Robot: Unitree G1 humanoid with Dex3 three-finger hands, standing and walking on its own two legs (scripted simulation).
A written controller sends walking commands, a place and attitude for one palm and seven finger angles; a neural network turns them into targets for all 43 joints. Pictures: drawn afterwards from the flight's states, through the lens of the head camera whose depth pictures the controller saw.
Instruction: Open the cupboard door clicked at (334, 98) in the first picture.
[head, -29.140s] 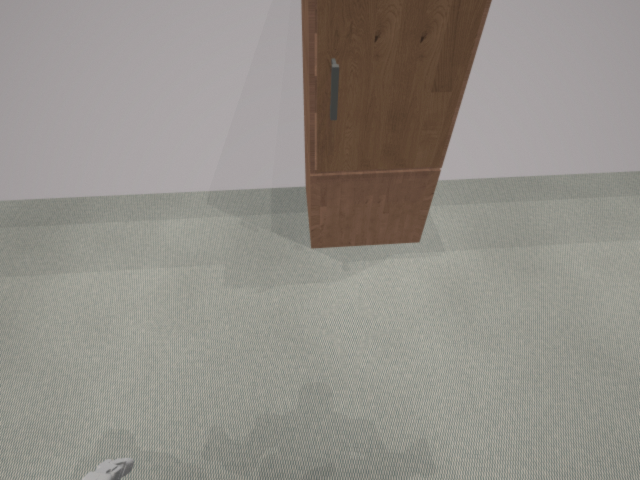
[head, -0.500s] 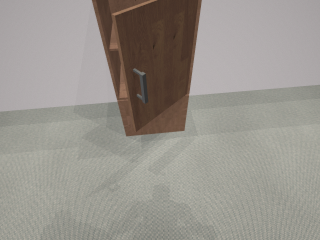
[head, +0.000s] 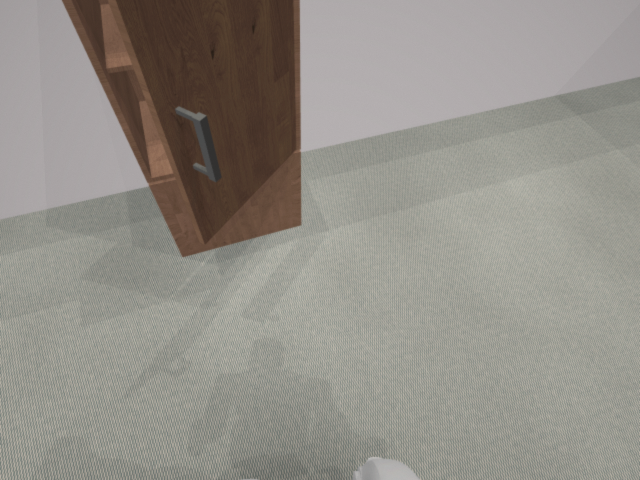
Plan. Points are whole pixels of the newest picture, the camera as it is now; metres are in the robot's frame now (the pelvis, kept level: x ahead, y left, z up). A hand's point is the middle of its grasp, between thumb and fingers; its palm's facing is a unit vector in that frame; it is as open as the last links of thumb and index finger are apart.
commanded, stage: walk to a spot facing it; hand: left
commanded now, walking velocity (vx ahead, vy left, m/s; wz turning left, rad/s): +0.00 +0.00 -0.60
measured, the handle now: (199, 145) +0.67 +0.28 -0.04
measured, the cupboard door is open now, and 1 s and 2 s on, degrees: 39 39 39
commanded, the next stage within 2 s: none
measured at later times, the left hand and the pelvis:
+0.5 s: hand out of the picture +0.11 +0.14 -0.17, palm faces -0.28 -0.93 -0.23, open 7.4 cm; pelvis -0.02 -0.03 -0.01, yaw -19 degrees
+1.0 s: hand (300, 441) +0.19 +0.04 -0.16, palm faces -0.54 -0.80 -0.24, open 7.4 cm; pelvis +0.03 -0.10 +0.00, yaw -36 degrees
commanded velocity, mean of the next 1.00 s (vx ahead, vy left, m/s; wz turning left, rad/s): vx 0.15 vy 0.00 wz -0.58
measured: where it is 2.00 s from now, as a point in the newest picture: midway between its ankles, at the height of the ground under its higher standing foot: (458, 433)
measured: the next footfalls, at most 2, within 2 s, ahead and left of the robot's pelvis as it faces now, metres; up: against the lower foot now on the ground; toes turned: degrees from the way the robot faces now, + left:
right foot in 0.18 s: +0.03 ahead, -0.15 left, +0.00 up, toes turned -9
left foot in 0.52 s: +0.07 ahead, +0.08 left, +0.00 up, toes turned -17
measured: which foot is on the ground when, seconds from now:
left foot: down 0.00-0.18, up 0.20-0.50, down 0.52-0.82, up 0.84-1.00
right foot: up 0.00-0.16, down 0.18-0.52, up 0.54-0.80, down 0.82-1.00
